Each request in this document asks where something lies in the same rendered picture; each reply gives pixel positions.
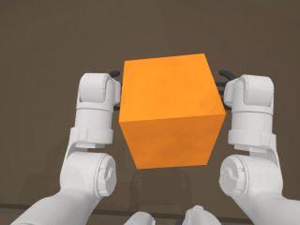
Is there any robot right thigh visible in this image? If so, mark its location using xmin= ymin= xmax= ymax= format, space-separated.
xmin=185 ymin=208 xmax=221 ymax=225

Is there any robot left thigh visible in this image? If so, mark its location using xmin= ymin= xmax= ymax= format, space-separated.
xmin=124 ymin=211 xmax=156 ymax=225

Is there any robot right hand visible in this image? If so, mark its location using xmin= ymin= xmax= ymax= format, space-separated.
xmin=215 ymin=70 xmax=236 ymax=111

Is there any robot left hand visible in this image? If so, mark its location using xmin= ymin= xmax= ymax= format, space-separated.
xmin=109 ymin=70 xmax=123 ymax=111

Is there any robot left upper arm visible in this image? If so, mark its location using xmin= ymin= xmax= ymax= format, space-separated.
xmin=10 ymin=151 xmax=117 ymax=225

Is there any robot right forearm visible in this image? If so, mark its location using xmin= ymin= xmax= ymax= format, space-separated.
xmin=223 ymin=74 xmax=283 ymax=185

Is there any robot thigh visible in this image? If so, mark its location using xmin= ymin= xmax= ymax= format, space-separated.
xmin=124 ymin=211 xmax=156 ymax=225
xmin=185 ymin=208 xmax=221 ymax=225

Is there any robot left forearm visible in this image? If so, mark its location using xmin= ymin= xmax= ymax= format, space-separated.
xmin=59 ymin=73 xmax=121 ymax=186

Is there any carton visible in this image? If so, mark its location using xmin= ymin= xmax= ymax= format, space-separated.
xmin=119 ymin=53 xmax=226 ymax=170

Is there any robot right upper arm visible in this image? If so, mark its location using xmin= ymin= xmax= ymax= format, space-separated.
xmin=218 ymin=154 xmax=300 ymax=225

